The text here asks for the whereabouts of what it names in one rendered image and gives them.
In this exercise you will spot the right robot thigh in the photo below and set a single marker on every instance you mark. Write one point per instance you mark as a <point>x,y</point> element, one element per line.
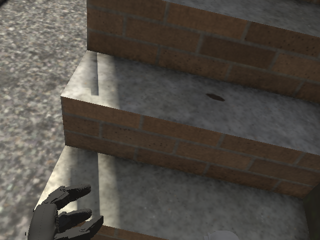
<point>220,235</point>

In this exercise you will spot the left robot hand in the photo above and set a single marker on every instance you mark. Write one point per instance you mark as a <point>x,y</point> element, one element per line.
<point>46,224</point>

